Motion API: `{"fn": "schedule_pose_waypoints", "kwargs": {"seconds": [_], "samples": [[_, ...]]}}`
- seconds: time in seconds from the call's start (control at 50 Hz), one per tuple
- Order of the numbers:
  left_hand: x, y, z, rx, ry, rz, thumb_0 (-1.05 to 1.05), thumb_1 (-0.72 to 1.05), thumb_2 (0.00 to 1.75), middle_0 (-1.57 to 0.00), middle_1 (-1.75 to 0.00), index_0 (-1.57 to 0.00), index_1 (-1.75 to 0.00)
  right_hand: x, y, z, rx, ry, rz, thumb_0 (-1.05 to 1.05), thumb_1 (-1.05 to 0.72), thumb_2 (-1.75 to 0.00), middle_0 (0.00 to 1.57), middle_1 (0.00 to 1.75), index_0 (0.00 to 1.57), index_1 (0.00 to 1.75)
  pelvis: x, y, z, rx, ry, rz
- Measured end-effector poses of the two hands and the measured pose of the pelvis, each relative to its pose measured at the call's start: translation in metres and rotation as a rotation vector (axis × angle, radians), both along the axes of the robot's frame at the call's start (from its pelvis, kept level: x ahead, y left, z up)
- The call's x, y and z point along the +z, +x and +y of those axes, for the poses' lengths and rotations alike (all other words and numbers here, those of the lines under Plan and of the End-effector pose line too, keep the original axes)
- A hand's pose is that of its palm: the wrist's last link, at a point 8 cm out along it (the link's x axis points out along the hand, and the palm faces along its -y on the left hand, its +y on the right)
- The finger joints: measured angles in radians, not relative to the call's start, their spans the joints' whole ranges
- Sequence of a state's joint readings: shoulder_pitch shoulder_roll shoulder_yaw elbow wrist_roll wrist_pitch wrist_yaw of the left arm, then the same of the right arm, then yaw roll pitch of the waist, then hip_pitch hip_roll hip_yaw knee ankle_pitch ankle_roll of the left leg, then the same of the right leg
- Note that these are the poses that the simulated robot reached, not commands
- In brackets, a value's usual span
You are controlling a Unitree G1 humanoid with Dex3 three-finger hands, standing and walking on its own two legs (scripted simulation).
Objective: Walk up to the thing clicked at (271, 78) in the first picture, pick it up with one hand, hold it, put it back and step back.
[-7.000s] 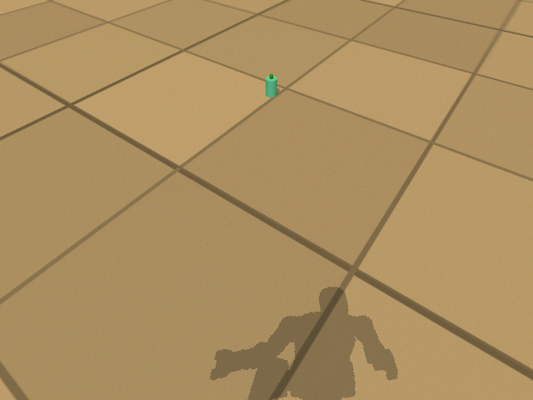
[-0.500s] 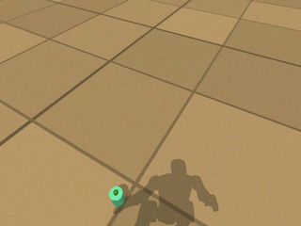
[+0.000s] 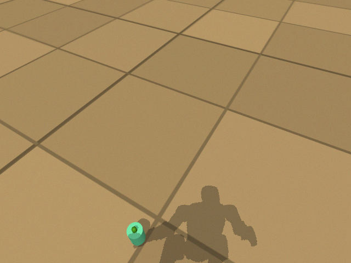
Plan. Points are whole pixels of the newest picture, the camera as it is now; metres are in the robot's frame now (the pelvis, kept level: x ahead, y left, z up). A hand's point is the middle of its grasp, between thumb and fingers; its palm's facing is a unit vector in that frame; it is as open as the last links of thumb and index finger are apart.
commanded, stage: stand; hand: left
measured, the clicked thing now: (136, 233) +0.39 +0.22 -0.70
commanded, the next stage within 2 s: go down in 1.70 s
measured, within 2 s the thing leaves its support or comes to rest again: neither
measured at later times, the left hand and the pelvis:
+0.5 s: hand out of the picture +0.09 +0.25 -0.15, palm faces -0.02 -0.94 -0.35, open 7.4 cm; pelvis +0.01 +0.00 +0.00, yaw +0 degrees
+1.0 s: hand out of the picture +0.07 +0.25 -0.16, palm faces -0.03 -0.94 -0.35, open 7.4 cm; pelvis +0.00 +0.00 +0.00, yaw +0 degrees
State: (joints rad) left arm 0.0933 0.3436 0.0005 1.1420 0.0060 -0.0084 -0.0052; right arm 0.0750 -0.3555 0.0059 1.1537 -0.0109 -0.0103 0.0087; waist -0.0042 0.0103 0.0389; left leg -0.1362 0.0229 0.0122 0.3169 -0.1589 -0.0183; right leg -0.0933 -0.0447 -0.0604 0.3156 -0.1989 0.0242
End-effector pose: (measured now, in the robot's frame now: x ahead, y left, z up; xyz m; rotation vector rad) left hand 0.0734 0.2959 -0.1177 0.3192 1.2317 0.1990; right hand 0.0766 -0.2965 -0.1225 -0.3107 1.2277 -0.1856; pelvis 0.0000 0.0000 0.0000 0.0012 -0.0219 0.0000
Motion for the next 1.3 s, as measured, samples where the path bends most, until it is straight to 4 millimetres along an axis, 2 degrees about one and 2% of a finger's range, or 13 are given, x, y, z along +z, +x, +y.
{"fn": "schedule_pose_waypoints", "kwargs": {"seconds": [0.3,0.6,0.96,1.3], "samples": [[0.001,0.013,-0.004,-0.004,0.001,-0.011,0.01,0.91,0.9,-0.2,-0.3,-0.2,-0.3,0.0,0.006,-0.003,-0.006,0.0,-0.001,0.0,-0.91,-0.9,0.21,0.3,0.2,0.3,0.0,0.007,-0.003,-0.003,0.0,-0.002],[0.0,0.009,-0.004,0.004,0.001,-0.005,0.01,0.91,0.9,-0.2,-0.3,-0.2,-0.3,0.002,0.008,-0.003,0.0,-0.005,-0.011,0.0,-0.91,-0.9,0.21,0.3,0.2,0.3,0.001,0.008,-0.004,-0.006,0.001,-0.011],[-0.001,-0.003,-0.002,0.004,0.002,0.017,0.01,0.91,0.9,-0.2,-0.3,-0.2,-0.3,0.001,-0.003,-0.003,-0.001,-0.004,0.009,0.0,-0.91,-0.9,0.21,0.3,0.2,0.3,0.001,0.004,-0.003,-0.007,0.0,-0.01],[0.0,-0.002,0.0,-0.003,0.001,0.002,0.01,0.91,0.9,-0.2,-0.3,-0.2,-0.3,0.002,-0.008,-0.002,-0.004,-0.007,0.006,0.0,-0.91,-0.9,0.21,0.3,0.2,0.3,0.001,0.002,-0.001,-0.009,0.0,-0.014]]}}
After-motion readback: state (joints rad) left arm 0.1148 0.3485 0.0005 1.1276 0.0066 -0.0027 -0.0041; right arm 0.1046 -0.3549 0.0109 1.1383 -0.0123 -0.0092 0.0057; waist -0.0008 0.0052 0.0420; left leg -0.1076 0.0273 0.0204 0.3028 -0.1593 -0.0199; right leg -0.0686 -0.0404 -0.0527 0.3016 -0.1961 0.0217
